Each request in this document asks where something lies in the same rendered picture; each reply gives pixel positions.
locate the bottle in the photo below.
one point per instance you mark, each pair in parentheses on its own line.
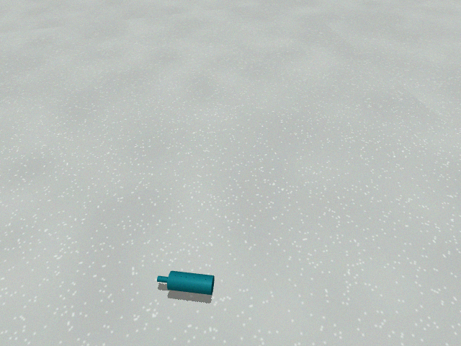
(188,282)

